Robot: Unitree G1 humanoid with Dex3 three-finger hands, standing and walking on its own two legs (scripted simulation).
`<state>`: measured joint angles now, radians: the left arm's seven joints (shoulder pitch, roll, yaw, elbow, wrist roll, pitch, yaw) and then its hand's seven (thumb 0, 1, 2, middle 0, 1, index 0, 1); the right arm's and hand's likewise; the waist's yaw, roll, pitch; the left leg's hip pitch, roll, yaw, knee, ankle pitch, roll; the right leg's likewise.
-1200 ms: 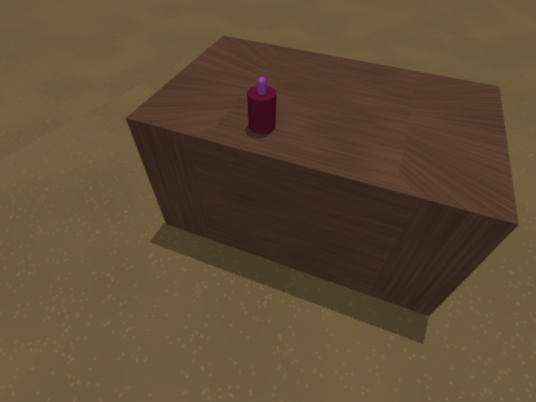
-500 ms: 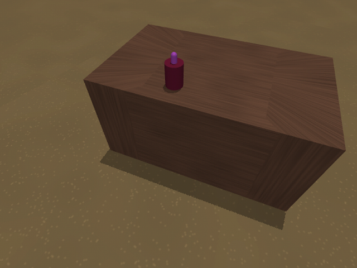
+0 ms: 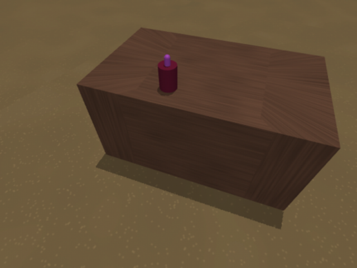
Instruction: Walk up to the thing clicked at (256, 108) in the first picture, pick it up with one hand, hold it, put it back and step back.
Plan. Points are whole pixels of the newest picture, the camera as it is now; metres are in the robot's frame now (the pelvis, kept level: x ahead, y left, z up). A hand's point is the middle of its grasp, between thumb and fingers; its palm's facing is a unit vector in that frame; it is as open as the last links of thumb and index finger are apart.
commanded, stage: walk up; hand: left
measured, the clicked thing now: (167, 72) +0.95 +0.05 -0.09
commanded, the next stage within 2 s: none
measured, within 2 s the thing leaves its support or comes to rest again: neither
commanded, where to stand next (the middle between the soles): +0.46 +0.01 m, yaw -20 degrees
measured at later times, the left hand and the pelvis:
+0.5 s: hand (92, 252) +0.20 +0.23 -0.13, palm faces -0.16 -0.89 -0.43, open 7.4 cm; pelvis +0.14 -0.04 -0.01, yaw -10 degrees
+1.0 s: hand (102, 162) +0.47 +0.26 -0.14, palm faces -0.32 -0.81 -0.48, open 7.4 cm; pelvis +0.33 +0.01 -0.02, yaw -17 degrees
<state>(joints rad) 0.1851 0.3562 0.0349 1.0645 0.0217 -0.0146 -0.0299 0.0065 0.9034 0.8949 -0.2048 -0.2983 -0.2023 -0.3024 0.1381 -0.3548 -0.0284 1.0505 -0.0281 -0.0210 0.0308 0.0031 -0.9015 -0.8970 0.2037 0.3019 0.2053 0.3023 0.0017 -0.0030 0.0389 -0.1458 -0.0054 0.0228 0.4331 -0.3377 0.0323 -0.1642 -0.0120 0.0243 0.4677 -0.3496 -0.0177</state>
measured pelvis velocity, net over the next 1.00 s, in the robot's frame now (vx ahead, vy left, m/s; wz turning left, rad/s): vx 0.33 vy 0.01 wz -0.29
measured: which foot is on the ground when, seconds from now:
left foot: down 0.00-0.22, up 0.24-0.62, down 0.64-1.00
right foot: down 0.00-0.00, up 0.02-0.18, down 0.20-0.68, up 0.70-1.00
